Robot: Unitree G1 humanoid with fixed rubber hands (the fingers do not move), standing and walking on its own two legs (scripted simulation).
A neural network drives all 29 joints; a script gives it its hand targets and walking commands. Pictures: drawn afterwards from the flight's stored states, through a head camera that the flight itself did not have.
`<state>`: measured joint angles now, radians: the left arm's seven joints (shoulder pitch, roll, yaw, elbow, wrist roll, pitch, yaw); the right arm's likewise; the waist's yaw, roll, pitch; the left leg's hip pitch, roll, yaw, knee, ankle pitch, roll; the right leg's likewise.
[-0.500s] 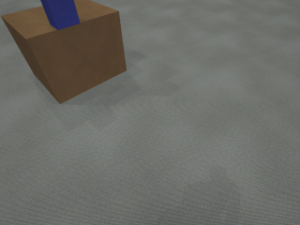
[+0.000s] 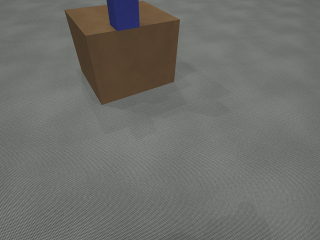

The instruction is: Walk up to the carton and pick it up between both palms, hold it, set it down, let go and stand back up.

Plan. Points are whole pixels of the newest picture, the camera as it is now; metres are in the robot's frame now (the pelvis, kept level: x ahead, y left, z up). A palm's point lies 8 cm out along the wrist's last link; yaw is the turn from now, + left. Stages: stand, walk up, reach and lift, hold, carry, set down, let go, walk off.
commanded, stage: walk up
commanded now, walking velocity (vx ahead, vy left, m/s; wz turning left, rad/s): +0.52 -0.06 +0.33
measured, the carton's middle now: (122, 6) +1.75 +0.31 +0.05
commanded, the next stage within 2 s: none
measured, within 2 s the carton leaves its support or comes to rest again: neither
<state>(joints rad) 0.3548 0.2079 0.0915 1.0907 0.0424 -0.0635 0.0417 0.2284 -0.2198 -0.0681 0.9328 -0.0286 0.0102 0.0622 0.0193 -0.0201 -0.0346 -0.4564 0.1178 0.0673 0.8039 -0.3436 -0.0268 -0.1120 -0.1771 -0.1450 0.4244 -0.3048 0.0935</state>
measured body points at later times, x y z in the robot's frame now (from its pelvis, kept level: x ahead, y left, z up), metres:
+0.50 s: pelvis +0.26 +0.07 -0.01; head +0.31 +0.11 +0.43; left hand +0.40 +0.29 -0.17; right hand +0.11 -0.11 -0.13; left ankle +0.03 +0.14 -0.73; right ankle +0.44 -0.01 -0.70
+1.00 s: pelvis +0.58 +0.11 +0.00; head +0.62 +0.11 +0.45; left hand +0.42 +0.29 -0.13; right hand +0.79 -0.07 -0.13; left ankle +0.73 +0.26 -0.70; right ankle +0.47 +0.01 -0.73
